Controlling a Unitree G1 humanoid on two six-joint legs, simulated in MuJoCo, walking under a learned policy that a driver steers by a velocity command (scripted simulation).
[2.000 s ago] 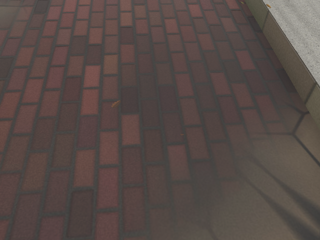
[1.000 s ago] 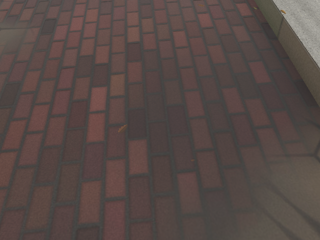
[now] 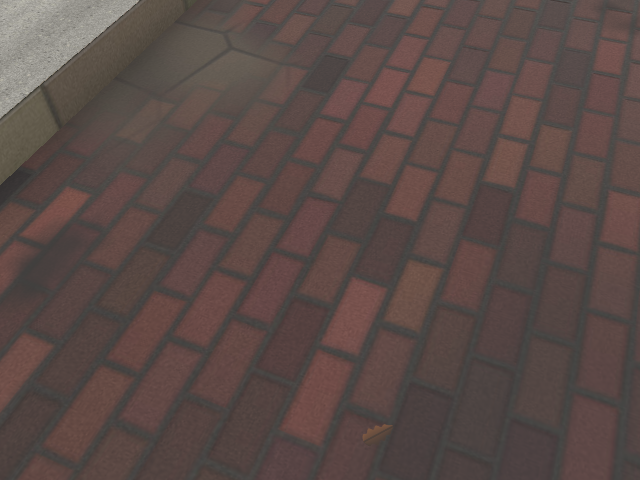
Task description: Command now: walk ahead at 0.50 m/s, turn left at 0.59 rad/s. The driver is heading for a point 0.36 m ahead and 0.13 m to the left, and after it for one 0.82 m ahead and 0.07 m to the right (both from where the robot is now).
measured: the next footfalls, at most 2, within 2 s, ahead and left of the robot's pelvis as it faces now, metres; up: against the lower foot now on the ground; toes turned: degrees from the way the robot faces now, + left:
left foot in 0.36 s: +0.34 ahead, +0.17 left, +0.00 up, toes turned +16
right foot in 0.88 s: +0.44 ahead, -0.04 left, +0.00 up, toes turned +4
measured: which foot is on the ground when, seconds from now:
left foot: up 0.00-0.34, down 0.36-0.90, up 0.92-1.00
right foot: down 0.00-0.36, up 0.38-0.86, down 0.88-1.00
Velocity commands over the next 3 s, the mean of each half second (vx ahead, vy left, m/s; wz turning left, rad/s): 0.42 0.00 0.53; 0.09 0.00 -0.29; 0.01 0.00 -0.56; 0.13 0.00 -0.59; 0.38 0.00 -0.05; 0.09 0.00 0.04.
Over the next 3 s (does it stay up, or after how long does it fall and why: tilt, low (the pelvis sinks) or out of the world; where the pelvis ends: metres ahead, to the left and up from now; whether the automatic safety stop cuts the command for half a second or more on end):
stays up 0.76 -0.16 -0.01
